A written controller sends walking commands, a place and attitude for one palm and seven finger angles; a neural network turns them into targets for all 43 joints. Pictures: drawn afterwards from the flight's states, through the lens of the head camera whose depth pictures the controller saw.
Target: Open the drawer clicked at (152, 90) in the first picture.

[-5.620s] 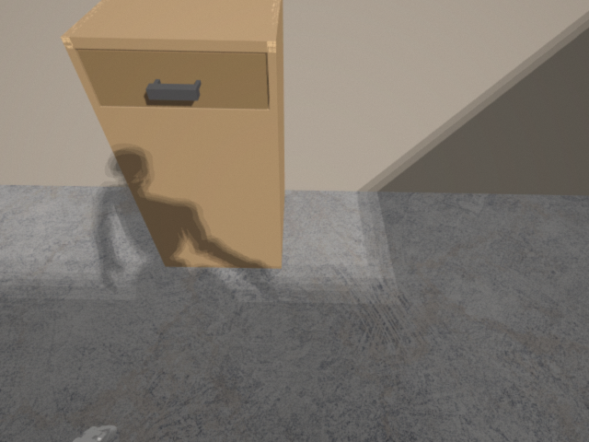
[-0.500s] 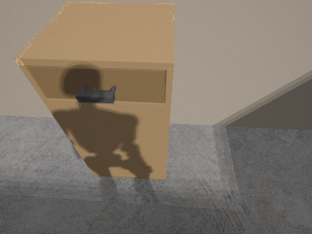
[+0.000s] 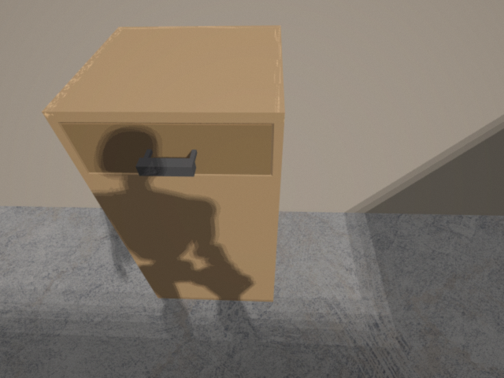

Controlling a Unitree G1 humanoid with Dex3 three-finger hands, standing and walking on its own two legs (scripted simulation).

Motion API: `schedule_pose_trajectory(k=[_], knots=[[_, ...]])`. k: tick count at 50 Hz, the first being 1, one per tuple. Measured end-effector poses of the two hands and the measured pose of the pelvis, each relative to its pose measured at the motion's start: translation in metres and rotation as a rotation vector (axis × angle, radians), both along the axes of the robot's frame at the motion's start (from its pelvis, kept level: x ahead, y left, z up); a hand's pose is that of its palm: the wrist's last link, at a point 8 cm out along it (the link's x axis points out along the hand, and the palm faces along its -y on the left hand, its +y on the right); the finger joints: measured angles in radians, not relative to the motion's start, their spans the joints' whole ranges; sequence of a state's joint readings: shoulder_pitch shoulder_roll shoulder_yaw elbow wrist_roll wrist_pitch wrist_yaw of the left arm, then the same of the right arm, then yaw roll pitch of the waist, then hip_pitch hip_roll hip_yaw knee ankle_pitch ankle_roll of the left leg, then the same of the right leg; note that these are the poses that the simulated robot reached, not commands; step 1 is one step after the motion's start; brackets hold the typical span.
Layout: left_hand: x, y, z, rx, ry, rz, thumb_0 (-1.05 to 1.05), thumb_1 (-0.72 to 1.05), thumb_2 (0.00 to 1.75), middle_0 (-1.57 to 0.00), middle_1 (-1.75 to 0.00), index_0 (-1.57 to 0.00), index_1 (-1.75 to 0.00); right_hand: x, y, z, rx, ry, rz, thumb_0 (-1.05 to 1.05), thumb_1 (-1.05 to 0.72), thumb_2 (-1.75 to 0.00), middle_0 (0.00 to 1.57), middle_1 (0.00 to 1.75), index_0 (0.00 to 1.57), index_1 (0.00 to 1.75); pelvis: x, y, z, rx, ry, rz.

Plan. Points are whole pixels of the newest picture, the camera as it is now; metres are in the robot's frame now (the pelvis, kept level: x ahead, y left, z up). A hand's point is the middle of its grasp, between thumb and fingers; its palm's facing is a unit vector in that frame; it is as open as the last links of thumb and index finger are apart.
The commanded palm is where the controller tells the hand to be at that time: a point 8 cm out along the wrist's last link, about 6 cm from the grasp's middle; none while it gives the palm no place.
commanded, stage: come to a stop and stand still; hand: left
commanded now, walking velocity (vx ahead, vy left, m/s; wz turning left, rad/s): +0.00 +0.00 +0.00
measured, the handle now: (169, 160) +0.52 +0.21 +0.04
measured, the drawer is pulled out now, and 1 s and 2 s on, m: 0.00 0.00 0.00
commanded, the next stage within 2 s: look again from close up in 0.08 s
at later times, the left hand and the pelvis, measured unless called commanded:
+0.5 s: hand out of the picture +0.01 +0.15 -0.17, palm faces +0.01 -0.98 -0.19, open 7.3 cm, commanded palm none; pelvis +0.03 -0.01 +0.00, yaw +0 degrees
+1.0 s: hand out of the picture +0.03 +0.15 -0.17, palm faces +0.05 -0.97 -0.22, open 7.3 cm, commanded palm none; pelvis +0.04 -0.03 +0.00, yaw +0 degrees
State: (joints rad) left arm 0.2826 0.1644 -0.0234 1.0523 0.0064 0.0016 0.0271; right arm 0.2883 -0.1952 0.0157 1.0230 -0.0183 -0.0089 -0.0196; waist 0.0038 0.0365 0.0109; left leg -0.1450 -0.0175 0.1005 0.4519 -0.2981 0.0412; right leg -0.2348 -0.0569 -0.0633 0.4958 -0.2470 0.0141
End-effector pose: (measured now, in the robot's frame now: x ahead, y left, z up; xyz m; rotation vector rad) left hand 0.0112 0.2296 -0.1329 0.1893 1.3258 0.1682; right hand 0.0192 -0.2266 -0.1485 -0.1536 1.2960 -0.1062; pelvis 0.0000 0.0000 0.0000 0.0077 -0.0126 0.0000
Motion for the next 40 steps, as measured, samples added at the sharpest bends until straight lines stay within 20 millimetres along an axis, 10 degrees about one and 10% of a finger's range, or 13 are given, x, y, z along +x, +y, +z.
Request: schedule_pose_trajectory(k=[16, 40], knots=[[-0.009, -0.022, -0.007, -0.041, 0.099, 0.018, 0.01, 0.92, 0.90, -0.20, -0.30, -0.20, -0.30, -0.036, 0.013, -0.003, 0.029, 0.162, -0.042, 0.01, -0.91, -0.90, 0.20, 0.30, 0.20, 0.30, 0.016, -0.006, 0.002, 0.002, 0.001, -0.004], [0.012, -0.038, -0.010, -0.039, 0.104, 0.041, 0.01, 0.93, 0.90, -0.20, -0.30, -0.20, -0.30, 0.004, 0.000, -0.004, 0.019, 0.141, -0.041, 0.01, -0.91, -0.90, 0.20, 0.30, 0.20, 0.30, 0.042, -0.022, 0.000, -0.002, 0.016, 0.000]])
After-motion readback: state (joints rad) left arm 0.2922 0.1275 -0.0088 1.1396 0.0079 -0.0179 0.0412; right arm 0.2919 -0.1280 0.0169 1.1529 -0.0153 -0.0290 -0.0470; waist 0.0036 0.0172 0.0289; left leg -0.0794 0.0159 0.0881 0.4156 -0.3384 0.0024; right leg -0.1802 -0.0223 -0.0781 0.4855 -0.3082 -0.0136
